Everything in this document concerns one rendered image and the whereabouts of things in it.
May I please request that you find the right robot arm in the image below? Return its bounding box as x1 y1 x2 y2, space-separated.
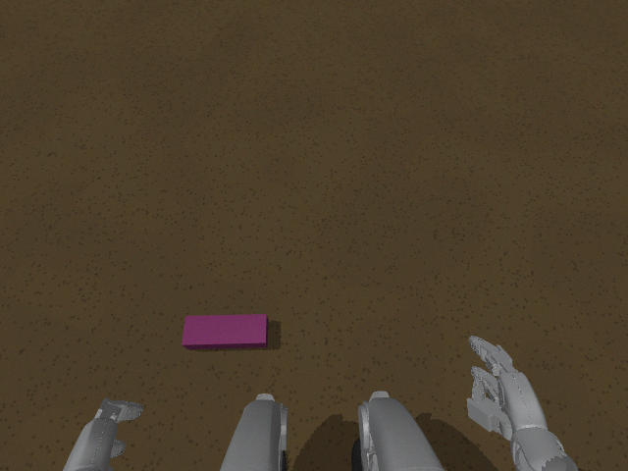
510 428 578 471

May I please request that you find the right robot hand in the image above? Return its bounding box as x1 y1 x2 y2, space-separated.
467 336 549 441

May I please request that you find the carton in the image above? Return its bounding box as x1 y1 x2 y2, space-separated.
182 314 268 349

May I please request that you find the left robot hand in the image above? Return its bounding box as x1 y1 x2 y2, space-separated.
63 397 143 471

